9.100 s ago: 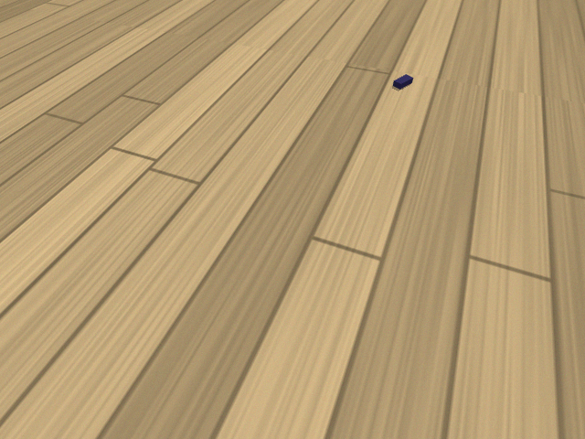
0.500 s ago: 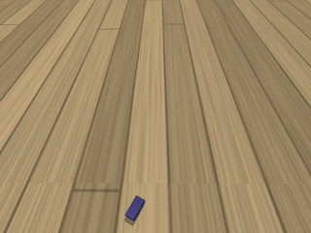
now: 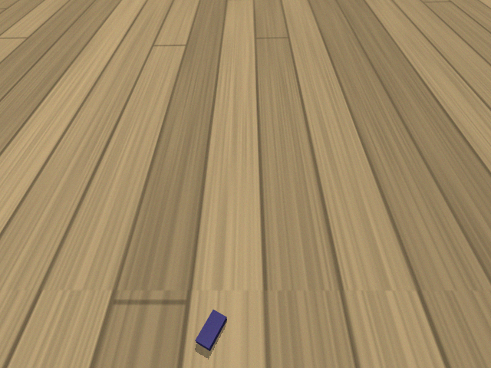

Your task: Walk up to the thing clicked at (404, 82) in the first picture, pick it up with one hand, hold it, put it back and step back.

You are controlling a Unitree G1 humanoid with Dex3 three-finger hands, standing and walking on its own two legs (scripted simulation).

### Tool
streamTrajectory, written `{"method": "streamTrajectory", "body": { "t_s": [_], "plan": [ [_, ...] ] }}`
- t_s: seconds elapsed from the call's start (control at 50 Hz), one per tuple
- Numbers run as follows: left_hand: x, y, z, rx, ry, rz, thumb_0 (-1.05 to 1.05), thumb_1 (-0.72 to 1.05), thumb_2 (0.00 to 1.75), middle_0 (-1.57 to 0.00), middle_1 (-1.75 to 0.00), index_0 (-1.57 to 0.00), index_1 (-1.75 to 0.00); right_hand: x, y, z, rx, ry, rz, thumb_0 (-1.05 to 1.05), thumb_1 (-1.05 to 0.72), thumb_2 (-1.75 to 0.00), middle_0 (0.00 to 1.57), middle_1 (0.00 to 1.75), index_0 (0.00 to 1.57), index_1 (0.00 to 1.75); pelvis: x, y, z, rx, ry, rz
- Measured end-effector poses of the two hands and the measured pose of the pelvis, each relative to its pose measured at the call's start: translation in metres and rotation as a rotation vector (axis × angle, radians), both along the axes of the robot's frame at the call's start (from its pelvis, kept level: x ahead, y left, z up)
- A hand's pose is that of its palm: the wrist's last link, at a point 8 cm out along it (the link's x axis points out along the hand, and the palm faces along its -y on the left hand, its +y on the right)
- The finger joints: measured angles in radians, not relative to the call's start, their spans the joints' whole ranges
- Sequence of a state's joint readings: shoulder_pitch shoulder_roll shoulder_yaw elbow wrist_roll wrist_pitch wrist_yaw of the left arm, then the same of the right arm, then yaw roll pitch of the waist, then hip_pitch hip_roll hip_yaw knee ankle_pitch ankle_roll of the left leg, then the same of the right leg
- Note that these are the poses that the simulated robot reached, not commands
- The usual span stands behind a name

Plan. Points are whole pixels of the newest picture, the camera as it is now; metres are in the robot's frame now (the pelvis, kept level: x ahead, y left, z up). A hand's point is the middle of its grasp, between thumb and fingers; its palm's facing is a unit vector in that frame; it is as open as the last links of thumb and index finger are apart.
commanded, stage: stand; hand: left
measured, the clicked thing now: (211, 329) +0.40 +0.15 -0.76
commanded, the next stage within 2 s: walk up in 0.64 s
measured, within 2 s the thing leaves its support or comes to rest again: neither
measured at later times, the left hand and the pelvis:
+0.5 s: hand out of the picture +0.07 +0.26 -0.16, palm faces -0.03 -0.94 -0.34, open 7.4 cm; pelvis +0.00 +0.00 +0.00, yaw +0 degrees
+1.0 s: hand out of the picture +0.05 +0.22 -0.16, palm faces -0.02 -0.94 -0.34, open 7.4 cm; pelvis +0.00 -0.04 -0.01, yaw +0 degrees
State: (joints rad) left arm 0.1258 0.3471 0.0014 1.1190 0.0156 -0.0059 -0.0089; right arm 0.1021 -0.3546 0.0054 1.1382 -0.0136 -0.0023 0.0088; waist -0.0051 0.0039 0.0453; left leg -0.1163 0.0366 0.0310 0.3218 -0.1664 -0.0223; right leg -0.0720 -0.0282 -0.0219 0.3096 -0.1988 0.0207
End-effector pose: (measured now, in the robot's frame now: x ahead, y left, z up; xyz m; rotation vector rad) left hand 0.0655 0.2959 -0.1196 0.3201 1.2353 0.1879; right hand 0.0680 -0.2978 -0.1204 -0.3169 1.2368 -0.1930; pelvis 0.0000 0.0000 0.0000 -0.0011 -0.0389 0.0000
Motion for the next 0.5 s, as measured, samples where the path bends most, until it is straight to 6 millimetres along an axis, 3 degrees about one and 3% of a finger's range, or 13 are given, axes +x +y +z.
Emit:
{"method": "streamTrajectory", "body": {
  "t_s": [0.5],
  "plan": [
    [0.0035,0.0044,0.0014,0.005,-0.006,-0.004,0.0,0.9,0.9,-0.2,-0.3,-0.21,-0.3,0.0021,0.0035,0.0002,0.0,-0.009,-0.001,0.01,-0.9,-0.9,0.21,0.3,0.21,0.3,0.0021,0.0032,0.0001,0.001,-0.002,-0.004]
  ]
}}
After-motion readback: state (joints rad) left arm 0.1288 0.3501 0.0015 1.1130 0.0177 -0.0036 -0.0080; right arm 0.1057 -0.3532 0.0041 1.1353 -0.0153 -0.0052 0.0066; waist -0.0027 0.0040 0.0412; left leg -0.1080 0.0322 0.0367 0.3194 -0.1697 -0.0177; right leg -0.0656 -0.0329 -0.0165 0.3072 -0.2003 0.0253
